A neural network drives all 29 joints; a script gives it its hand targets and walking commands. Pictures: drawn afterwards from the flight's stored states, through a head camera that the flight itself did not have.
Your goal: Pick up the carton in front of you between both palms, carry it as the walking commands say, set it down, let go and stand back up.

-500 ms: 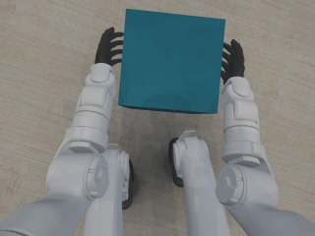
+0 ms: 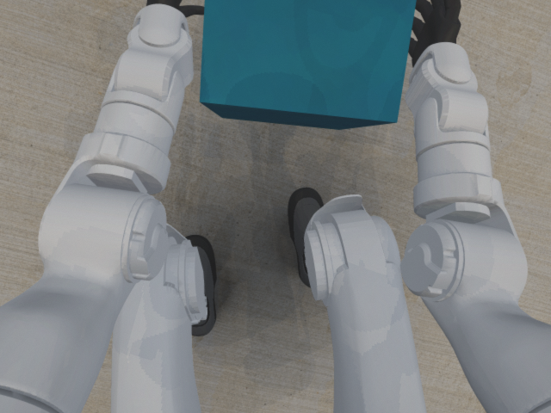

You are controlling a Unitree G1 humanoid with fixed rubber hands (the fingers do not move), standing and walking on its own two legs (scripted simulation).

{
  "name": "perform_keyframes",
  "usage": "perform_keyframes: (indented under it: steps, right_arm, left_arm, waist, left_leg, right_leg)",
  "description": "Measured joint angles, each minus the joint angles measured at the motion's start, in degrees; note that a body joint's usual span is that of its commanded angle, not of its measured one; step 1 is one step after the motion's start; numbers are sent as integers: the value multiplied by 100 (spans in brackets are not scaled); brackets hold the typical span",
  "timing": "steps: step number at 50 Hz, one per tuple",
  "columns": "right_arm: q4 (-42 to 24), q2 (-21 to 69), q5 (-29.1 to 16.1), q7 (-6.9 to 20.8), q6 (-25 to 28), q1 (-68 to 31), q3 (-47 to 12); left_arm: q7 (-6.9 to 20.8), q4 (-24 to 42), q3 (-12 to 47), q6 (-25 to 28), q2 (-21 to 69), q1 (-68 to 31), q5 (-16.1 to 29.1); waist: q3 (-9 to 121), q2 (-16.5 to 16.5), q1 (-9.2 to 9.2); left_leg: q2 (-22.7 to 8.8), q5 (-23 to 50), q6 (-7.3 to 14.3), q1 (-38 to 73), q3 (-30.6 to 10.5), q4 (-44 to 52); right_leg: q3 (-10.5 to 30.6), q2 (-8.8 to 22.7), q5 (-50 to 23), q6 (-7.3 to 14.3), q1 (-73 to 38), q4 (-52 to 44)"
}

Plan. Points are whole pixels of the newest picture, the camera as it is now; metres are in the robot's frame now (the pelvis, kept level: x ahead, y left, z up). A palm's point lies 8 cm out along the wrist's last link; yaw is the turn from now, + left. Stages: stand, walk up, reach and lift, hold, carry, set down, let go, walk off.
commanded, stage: set down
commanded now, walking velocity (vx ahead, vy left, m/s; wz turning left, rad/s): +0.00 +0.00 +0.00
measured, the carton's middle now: (296, 44) +0.52 -0.12 -0.23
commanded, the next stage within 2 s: none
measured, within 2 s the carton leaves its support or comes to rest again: rests again in 0.68 s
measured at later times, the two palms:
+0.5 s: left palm (168, 25) +0.54 +0.03 -0.19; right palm (421, 50) +0.47 -0.26 -0.17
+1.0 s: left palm (174, 27) +0.54 +0.03 -0.20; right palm (424, 53) +0.47 -0.28 -0.18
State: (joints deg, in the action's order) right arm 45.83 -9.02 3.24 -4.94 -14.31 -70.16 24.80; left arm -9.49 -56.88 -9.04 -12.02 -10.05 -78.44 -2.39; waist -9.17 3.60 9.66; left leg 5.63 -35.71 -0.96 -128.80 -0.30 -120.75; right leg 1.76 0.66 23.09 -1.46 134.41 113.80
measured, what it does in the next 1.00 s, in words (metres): stands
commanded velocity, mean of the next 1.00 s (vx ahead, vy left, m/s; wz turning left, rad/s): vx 0.00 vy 0.00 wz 0.00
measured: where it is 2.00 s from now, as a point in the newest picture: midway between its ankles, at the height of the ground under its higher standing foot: (255, 278)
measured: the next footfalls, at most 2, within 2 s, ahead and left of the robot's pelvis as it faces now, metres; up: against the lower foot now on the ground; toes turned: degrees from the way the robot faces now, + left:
none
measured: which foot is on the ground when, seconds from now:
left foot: down 0.00-1.00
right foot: down 0.00-1.00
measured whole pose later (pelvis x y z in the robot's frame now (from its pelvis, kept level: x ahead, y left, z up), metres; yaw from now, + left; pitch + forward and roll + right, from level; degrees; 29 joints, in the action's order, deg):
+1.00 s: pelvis +0.00 +0.00 -0.02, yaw -1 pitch +40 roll -2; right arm 60.4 -16.4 2.2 2.0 -8.0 -75.0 28.6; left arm -2.2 -62.1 -10.5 -8.5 -9.4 -83.3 -8.7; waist -15.7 0.5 8.9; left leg 6.8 -36.1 -0.5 -130.0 -1.0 -126.1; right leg 1.1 1.3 23.8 -2.0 134.5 118.2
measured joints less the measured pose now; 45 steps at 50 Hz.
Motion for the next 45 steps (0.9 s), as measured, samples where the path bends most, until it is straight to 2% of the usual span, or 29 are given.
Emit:
perform_keyframes:
  steps: [7,24,45]
  right_arm:
    - [140,-175,-352,125,94,32,-96]
    - [920,-358,-174,464,317,-282,-33]
    - [1351,-748,-95,683,564,-422,339]
  left_arm:
    - [-76,-12,142,8,27,-12,15]
    - [109,-515,263,96,-136,-220,5]
    - [645,-510,-81,291,109,-471,-537]
  waist:
    - [-92,-143,53]
    - [-224,-100,129]
    - [-589,-238,-72]
  left_leg:
    - [1,-139,20,-77,-7,-291]
    - [162,-6,71,-268,2,-418]
    - [145,-39,72,-153,-37,-511]
  right_leg:
    - [-13,-14,101,-27,92,265]
    - [14,113,99,-97,143,378]
    - [-28,89,101,-80,34,441]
